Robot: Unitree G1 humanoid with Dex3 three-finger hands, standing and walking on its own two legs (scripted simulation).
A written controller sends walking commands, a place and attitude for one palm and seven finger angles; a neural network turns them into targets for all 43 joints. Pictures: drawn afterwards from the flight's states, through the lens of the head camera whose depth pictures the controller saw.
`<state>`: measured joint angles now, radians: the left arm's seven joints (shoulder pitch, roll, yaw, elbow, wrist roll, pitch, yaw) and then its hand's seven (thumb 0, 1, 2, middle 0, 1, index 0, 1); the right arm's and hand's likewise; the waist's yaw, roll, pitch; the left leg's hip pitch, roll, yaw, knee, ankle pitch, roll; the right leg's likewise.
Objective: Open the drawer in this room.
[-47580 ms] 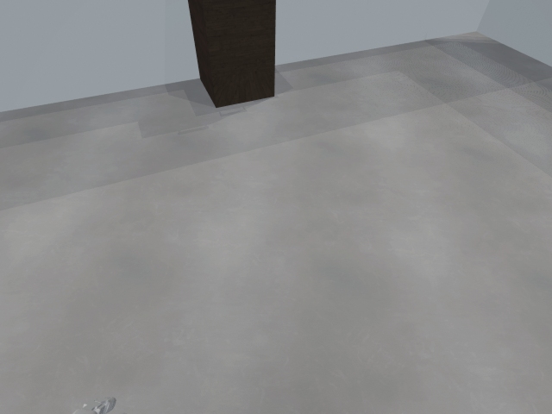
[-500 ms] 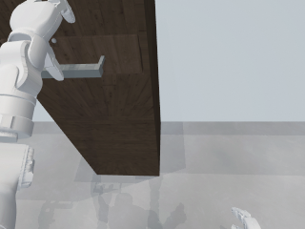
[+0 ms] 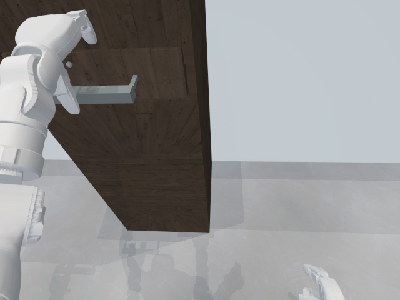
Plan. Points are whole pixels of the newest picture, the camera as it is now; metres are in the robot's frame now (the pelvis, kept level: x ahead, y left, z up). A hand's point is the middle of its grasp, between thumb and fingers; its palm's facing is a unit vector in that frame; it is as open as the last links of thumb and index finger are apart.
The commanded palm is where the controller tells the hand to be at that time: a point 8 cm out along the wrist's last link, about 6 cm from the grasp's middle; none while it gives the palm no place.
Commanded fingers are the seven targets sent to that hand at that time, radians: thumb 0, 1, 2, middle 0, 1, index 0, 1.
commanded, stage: move the hooked fingers above the handle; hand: left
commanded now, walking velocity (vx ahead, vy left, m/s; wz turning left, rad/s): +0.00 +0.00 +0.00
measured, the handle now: (93, 87) +0.50 +0.25 +0.17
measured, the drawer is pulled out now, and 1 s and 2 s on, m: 0.00 0.00 0.00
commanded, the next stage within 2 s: lower the fingers behind the handle in 0.70 s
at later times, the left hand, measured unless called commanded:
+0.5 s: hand (44, 78) +0.44 +0.29 +0.24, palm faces +0.01 +0.04 -1.00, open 13.9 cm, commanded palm +0.41 +0.25 +0.29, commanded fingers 0.00 -0.50 0.30 -0.30 -1.20 -0.30 -1.20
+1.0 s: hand (76, 90) +0.45 +0.25 +0.20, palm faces -0.07 +0.03 -1.00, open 13.9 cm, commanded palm +0.42 +0.25 +0.28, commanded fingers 0.00 -0.50 0.30 -0.30 -1.20 -0.30 -1.20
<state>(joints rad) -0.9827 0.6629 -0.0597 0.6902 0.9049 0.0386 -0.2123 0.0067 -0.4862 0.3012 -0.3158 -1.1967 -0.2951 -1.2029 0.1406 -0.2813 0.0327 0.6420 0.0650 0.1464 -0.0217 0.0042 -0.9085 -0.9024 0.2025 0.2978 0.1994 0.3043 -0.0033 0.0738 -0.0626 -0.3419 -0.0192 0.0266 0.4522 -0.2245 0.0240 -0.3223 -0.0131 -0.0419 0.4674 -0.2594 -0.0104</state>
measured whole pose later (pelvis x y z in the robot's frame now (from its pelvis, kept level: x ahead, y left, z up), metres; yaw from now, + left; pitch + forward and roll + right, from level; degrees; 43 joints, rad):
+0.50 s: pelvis +0.00 +0.00 +0.00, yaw +0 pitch +6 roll +0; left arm -0.88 0.72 -0.07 0.63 0.93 0.17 -0.27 0.01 -0.48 0.30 -0.31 -1.20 -0.30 -1.20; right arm 0.18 -0.30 0.02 0.63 0.09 0.20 -0.01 0.01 -0.91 -0.90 0.20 0.30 0.20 0.30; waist 0.01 0.09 -0.07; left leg -0.33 -0.02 0.04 0.45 -0.23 0.03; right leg -0.31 -0.02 -0.03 0.46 -0.26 0.00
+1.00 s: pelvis +0.00 +0.00 +0.00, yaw +0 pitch +7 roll +0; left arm -0.86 0.66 -0.10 0.61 0.92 0.07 -0.30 0.00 -0.48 0.30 -0.31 -1.20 -0.31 -1.20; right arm 0.23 -0.28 0.02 0.63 0.08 0.19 -0.02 0.01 -0.91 -0.90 0.20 0.30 0.20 0.30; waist -0.01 0.08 -0.07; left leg -0.34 -0.02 0.04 0.46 -0.23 0.03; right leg -0.33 -0.02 -0.03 0.48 -0.27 0.00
